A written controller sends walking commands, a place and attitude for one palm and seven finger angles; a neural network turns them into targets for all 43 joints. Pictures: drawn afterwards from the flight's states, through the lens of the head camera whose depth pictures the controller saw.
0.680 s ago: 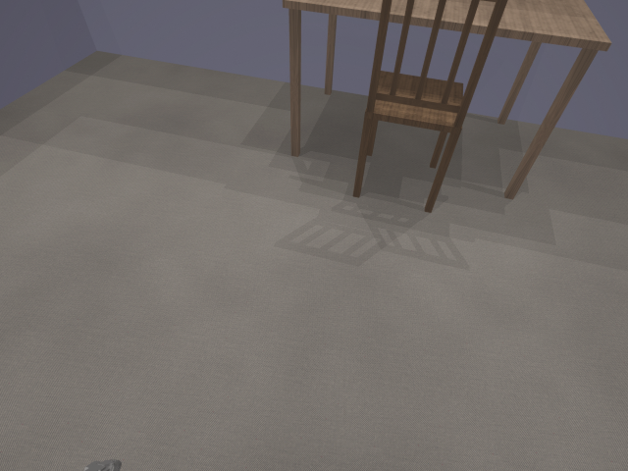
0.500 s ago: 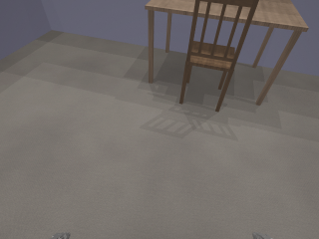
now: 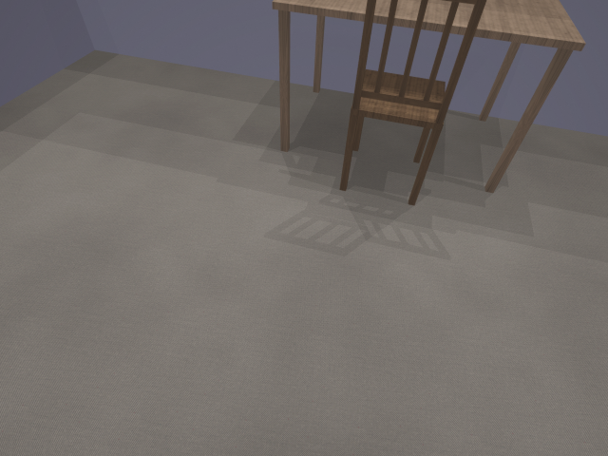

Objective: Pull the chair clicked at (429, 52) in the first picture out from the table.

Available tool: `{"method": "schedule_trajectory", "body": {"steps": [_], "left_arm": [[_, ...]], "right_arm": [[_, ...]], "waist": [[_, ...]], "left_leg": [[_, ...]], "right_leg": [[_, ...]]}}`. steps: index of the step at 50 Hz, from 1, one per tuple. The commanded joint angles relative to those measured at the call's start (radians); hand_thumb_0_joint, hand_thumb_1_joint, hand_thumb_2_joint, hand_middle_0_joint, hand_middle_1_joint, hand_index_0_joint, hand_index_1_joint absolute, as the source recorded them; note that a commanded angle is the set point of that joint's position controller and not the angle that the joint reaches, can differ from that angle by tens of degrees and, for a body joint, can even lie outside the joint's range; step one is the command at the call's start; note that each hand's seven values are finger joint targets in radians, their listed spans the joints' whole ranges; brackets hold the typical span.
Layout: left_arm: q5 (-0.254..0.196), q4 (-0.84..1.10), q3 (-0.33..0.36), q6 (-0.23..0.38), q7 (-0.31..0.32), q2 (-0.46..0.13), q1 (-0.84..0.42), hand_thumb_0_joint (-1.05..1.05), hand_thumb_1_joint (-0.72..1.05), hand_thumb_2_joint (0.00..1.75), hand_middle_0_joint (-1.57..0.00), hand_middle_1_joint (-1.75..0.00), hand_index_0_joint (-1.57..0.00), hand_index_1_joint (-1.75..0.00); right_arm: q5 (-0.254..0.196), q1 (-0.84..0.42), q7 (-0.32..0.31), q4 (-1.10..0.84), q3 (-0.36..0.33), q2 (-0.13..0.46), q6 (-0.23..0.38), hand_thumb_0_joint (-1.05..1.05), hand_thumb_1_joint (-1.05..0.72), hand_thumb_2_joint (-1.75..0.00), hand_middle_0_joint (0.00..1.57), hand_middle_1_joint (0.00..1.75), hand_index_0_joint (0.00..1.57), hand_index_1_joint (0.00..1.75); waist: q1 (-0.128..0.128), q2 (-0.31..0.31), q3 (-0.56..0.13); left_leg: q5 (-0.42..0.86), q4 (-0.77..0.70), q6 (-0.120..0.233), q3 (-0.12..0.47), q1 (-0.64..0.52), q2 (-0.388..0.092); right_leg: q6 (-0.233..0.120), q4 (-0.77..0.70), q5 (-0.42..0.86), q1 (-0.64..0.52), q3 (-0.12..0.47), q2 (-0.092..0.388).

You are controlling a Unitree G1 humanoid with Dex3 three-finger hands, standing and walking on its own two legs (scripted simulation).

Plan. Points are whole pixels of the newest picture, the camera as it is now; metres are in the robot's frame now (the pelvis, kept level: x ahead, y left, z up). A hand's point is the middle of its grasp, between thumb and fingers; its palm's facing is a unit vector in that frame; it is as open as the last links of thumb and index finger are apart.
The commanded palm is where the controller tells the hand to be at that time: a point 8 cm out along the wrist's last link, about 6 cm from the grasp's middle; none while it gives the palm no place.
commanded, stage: stand and wait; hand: left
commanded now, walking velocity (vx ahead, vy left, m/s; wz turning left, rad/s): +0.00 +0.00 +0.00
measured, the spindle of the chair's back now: (412, 51) +1.43 -0.32 -0.06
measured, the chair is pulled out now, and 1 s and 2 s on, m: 0.00 0.00 0.00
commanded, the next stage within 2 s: look at it before walking up in 0.14 s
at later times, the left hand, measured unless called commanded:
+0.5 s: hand out of the picture +0.07 +0.24 -0.16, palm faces -0.03 -0.95 -0.32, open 7.4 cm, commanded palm none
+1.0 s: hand out of the picture +0.08 +0.22 -0.16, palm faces -0.05 -0.95 -0.31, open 7.4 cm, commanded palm none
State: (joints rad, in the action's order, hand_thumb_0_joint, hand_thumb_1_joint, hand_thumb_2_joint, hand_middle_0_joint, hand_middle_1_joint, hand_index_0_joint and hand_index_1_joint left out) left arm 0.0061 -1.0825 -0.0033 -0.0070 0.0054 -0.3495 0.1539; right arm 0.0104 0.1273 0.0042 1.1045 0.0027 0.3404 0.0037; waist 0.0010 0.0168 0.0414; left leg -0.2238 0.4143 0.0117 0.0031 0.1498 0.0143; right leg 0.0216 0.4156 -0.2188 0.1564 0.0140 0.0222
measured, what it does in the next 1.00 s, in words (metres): stands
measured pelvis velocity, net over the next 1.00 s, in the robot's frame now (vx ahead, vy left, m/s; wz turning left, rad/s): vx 0.01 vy -0.01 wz -0.05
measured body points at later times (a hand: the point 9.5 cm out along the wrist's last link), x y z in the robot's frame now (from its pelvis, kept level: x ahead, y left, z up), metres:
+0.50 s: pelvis +0.00 -0.01 +0.00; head +0.00 +0.00 +0.45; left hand +0.08 +0.29 -0.13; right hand +0.08 -0.30 -0.13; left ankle +0.00 +0.11 -0.74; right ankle +0.01 -0.13 -0.74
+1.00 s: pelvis +0.01 -0.01 +0.00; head +0.02 -0.01 +0.45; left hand +0.08 +0.27 -0.14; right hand +0.08 -0.30 -0.14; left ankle +0.00 +0.11 -0.74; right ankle +0.01 -0.13 -0.74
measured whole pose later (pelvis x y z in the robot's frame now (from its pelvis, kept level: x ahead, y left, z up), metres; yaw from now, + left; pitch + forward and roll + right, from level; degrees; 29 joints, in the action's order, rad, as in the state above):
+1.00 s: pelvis +0.01 -0.01 +0.00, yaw -3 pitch -1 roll +0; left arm 0.01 -1.07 0.00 -0.03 0.00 -0.32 0.18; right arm 0.02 0.13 0.00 1.09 0.00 0.31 0.00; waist -0.02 0.01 0.02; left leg -0.26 0.42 -0.01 -0.04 0.14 -0.02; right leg 0.00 0.46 -0.26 0.19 0.05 -0.01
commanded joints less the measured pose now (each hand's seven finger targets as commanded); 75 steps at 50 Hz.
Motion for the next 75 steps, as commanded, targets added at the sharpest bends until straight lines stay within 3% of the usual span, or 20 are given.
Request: {"method": "schedule_trajectory", "body": {"steps": [1, 14, 43, 45, 49, 51, 52, 54, 55, 56, 57, 58, 59, 60, 61, 62, 64, 67, 71, 75], "left_arm": [[0.003, 0.065, 0.035, 0.03, 0.008, -0.197, -0.056, 0.0, 0.9, 0.9, -0.2, -0.3, -0.2, -0.3], [0.005, 0.059, 0.033, 0.029, 0.007, -0.195, -0.061, 0.0, 0.9, 0.9, -0.2, -0.3, -0.2, -0.3], [0.005, 0.053, 0.036, 0.033, 0.006, -0.197, -0.06, 0.0, 0.9, 0.9, -0.2, -0.3, -0.2, -0.3], [0.005, 0.035, 0.017, 0.011, 0.007, -0.095, -0.003, 0.0, 0.9, 0.9, -0.2, -0.3, -0.2, -0.3], [0.016, 0.081, 0.034, -0.015, -0.017, -0.077, 0.041, 0.0, 0.9, 0.9, -0.2, -0.3, -0.2, -0.3], [0.016, 0.116, 0.043, -0.011, -0.029, -0.054, 0.068, 0.0, 0.9, 0.9, -0.2, -0.3, -0.2, -0.3], [0.017, 0.133, 0.048, -0.006, -0.033, -0.032, 0.062, 0.0, 0.9, 0.9, -0.2, -0.3, -0.2, -0.3], [0.018, 0.162, 0.057, 0.007, -0.042, -0.006, 0.05, 0.0, 0.9, 0.9, -0.2, -0.3, -0.2, -0.3], [0.018, 0.157, 0.061, 0.014, -0.045, 0.009, 0.083, 0.0, 0.9, 0.9, -0.2, -0.3, -0.2, -0.3], [0.019, 0.13, 0.064, 0.017, -0.045, 0.016, 0.174, 0.0, 0.9, 0.9, -0.2, -0.3, -0.2, -0.3], [0.022, 0.095, 0.076, 0.027, -0.039, -0.014, 0.288, 0.0, 0.9, 0.9, -0.2, -0.3, -0.2, -0.3], [0.028, 0.068, 0.106, 0.043, -0.02, -0.143, 0.409, 0.0, 0.9, 0.9, -0.2, -0.3, -0.2, -0.3], [0.005, 0.058, 0.098, 0.05, -0.003, -0.129, 0.479, 0.0, 0.9, 0.9, -0.2, -0.3, -0.2, -0.3], [0.01, 0.064, 0.091, 0.051, 0.001, -0.098, 0.427, 0.0, 0.9, 0.9, -0.2, -0.3, -0.2, -0.3], [0.012, 0.076, 0.086, 0.054, 0.005, -0.066, 0.377, 0.0, 0.9, 0.9, -0.2, -0.3, -0.2, -0.3], [0.016, 0.091, 0.078, 0.059, 0.005, -0.038, 0.344, 0.0, 0.9, 0.9, -0.2, -0.3, -0.2, -0.3], [0.018, 0.092, 0.074, 0.071, 0.006, -0.01, 0.323, 0.0, 0.9, 0.9, -0.2, -0.3, -0.2, -0.3], [0.019, 0.08, 0.076, 0.08, 0.009, 0.002, 0.323, 0.0, 0.9, 0.9, -0.2, -0.3, -0.2, -0.3], [0.022, 0.058, 0.076, 0.079, 0.013, 0.008, 0.338, 0.0, 0.9, 0.9, -0.2, -0.3, -0.2, -0.3], [0.022, 0.057, 0.088, 0.07, 0.013, -0.003, 0.315, 0.0, 0.9, 0.9, -0.2, -0.3, -0.2, -0.3]], "right_arm": [[-0.004, -0.067, -0.014, -0.064, -0.044, 0.208, 0.03, 0.0, -0.9, -0.9, 0.2, 0.3, 0.2, 0.3], [-0.003, -0.066, -0.012, -0.051, -0.042, 0.205, 0.03, 0.0, -0.9, -0.9, 0.2, 0.3, 0.2, 0.3], [-0.003, -0.071, -0.015, -0.046, -0.039, 0.206, 0.03, 0.0, -0.9, -0.9, 0.2, 0.3, 0.2, 0.3], [0.005, -0.011, -0.013, -0.028, -0.017, 0.103, 0.016, 0.0, -0.9, -0.9, 0.2, 0.3, 0.2, 0.3], [0.013, 0.039, -0.013, -0.062, -0.042, 0.126, 0.0, 0.0, -0.9, -0.9, 0.2, 0.3, 0.2, 0.3], [0.009, 0.071, -0.015, -0.086, -0.065, 0.168, 0.005, 0.0, -0.9, -0.9, 0.2, 0.3, 0.2, 0.3], [0.007, 0.086, -0.017, -0.093, -0.076, 0.171, 0.012, 0.0, -0.9, -0.9, 0.2, 0.3, 0.2, 0.3], [0.011, 0.1, -0.018, -0.106, -0.082, 0.147, 0.024, 0.0, -0.9, -0.9, 0.2, 0.3, 0.2, 0.3], [0.013, 0.092, -0.018, -0.109, -0.078, 0.132, 0.027, 0.0, -0.9, -0.9, 0.2, 0.3, 0.2, 0.3], [0.013, 0.061, -0.018, -0.117, -0.078, 0.125, 0.025, 0.0, -0.9, -0.9, 0.2, 0.3, 0.2, 0.3], [0.008, 0.038, -0.015, -0.134, -0.072, 0.084, 0.026, 0.0, -0.9, -0.9, 0.2, 0.3, 0.2, 0.3], [-0.003, 0.005, -0.005, -0.193, -0.049, -0.013, 0.033, 0.0, -0.9, -0.9, 0.2, 0.3, 0.2, 0.3], [0.005, -0.099, -0.006, -0.231, -0.052, 0.036, 0.043, 0.0, -0.9, -0.9, 0.2, 0.3, 0.2, 0.3], [0.003, -0.124, -0.005, -0.232, -0.057, 0.013, 0.048, 0.0, -0.9, -0.9, 0.2, 0.3, 0.2, 0.3], [0.007, -0.102, -0.003, -0.217, -0.058, 0.008, 0.051, 0.0, -0.9, -0.9, 0.2, 0.3, 0.2, 0.3], [0.012, -0.081, 0.001, -0.206, -0.059, -0.01, 0.05, 0.0, -0.9, -0.9, 0.2, 0.3, 0.2, 0.3], [0.012, -0.037, 0.005, -0.19, -0.06, -0.04, 0.038, 0.0, -0.9, -0.9, 0.2, 0.3, 0.2, 0.3], [0.008, -0.026, 0.014, -0.196, -0.066, -0.067, 0.029, 0.0, -0.9, -0.9, 0.2, 0.3, 0.2, 0.3], [0.004, -0.093, 0.024, -0.235, -0.066, -0.088, 0.037, 0.0, -0.9, -0.9, 0.2, 0.3, 0.2, 0.3], [-0.002, -0.095, 0.023, -0.246, -0.063, -0.093, 0.055, 0.0, -0.9, -0.9, 0.2, 0.3, 0.2, 0.3]], "waist": [[-0.002, -0.011, -0.073], [-0.004, -0.02, -0.045], [-0.003, -0.013, -0.067], [-0.002, -0.018, -0.079], [0.002, -0.073, 0.055], [0.007, -0.159, 0.072], [0.012, -0.179, 0.055], [0.013, -0.155, 0.049], [-0.007, -0.14, 0.04], [-0.052, -0.114, 0.019], [-0.1, 0.013, -0.004], [-0.135, 0.381, -0.018], [-0.171, 0.27, 0.022], [-0.133, 0.157, 0.073], [-0.098, 0.06, 0.069], [-0.071, 0.023, 0.06], [-0.036, 0.044, 0.032], [-0.02, 0.072, 0.029], [-0.039, 0.102, 0.041], [-0.038, 0.14, 0.045]], "left_leg": [[0.106, -0.087, 0.023, 0.107, 0.0, -0.125], [0.071, -0.109, 0.02, 0.107, 0.013, -0.125], [0.138, -0.107, 0.013, 0.091, -0.031, -0.133], [0.042, -0.081, -0.004, 0.057, -0.048, -0.135], [-0.363, -0.13, 0.03, 0.096, 0.02, -0.184], [-0.44, -0.182, 0.091, 0.192, -0.007, -0.286], [-0.381, -0.192, 0.13, 0.22, -0.027, -0.349], [-0.181, -0.132, 0.147, 0.155, -0.041, -0.37], [-0.092, -0.062, 0.123, 0.088, -0.003, -0.342], [-0.071, 0.058, 0.083, 0.007, 0.058, -0.295], [-0.102, 0.295, 0.027, -0.084, 0.209, -0.211], [-0.353, 0.643, -0.044, -0.199, 0.552, -0.057], [-0.356, 0.725, -0.029, -0.042, 0.607, -0.08], [-0.28, 0.778, -0.029, -0.008, 0.633, -0.106], [-0.222, 0.776, -0.033, 0.0, 0.63, -0.133], [-0.166, 0.749, -0.044, -0.005, 0.595, -0.143], [-0.096, 0.702, -0.063, -0.028, 0.547, -0.139], [-0.011, 0.633, -0.073, -0.048, 0.528, -0.135], [0.03, 0.469, -0.067, -0.069, 0.501, -0.12], [0.007, 0.272, -0.038, -0.1, 0.301, -0.077]], "right_leg": [[-0.049, -0.072, 0.083, -0.005, 0.091, 0.097], [-0.047, -0.091, 0.047, 0.013, 0.1, 0.094], [-0.05, -0.095, 0.134, -0.005, 0.104, 0.095], [-0.04, -0.073, 0.034, 0.014, 0.107, 0.078], [-0.052, 0.018, -0.271, 0.199, 0.108, 0.001], [-0.044, 0.202, -0.234, 0.285, 0.026, -0.053], [-0.035, 0.297, -0.214, 0.301, -0.019, -0.043], [-0.031, 0.308, -0.261, 0.299, -0.035, 0.005], [-0.032, 0.244, -0.238, 0.216, -0.061, 0.001], [-0.041, 0.158, -0.155, 0.096, -0.091, -0.019], [-0.072, 0.011, -0.125, -0.087, 0.02, 0.028], [-0.19, -0.171, -0.126, -0.272, 0.519, 0.311], [-0.248, -0.222, -0.031, -0.208, 0.654, 0.345], [-0.283, -0.219, -0.043, -0.162, 0.622, 0.334], [-0.291, -0.197, -0.028, -0.159, 0.558, 0.32], [-0.269, -0.182, 0.029, -0.127, 0.466, 0.281], [-0.243, -0.184, 0.139, -0.091, 0.359, 0.235], [-0.224, -0.2, 0.165, -0.058, 0.274, 0.194], [-0.202, -0.193, 0.189, -0.077, 0.242, 0.171], [-0.175, -0.139, 0.264, -0.027, 0.228, 0.16]]}}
